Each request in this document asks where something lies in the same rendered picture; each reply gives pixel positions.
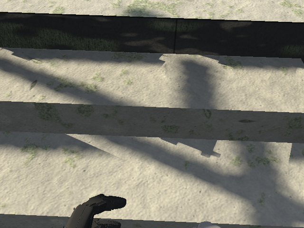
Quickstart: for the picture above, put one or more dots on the left robot hand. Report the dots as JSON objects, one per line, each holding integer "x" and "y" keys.
{"x": 83, "y": 214}

